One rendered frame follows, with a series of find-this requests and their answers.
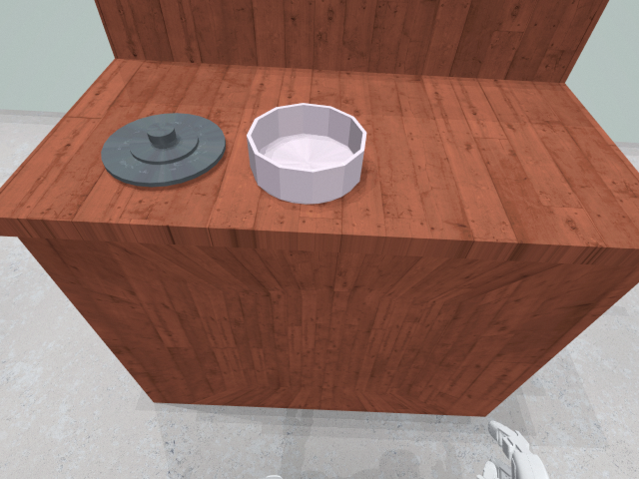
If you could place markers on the pot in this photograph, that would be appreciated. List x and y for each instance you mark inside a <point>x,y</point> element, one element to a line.
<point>306,153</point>

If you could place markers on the lid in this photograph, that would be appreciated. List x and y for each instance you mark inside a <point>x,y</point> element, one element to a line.
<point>130,157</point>

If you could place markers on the right robot hand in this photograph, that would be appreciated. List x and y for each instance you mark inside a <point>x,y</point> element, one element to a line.
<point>524,464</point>

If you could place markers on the knob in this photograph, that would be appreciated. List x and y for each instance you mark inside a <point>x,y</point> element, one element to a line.
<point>161,133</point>

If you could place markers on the table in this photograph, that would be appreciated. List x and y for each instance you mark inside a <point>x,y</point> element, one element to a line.
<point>493,222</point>

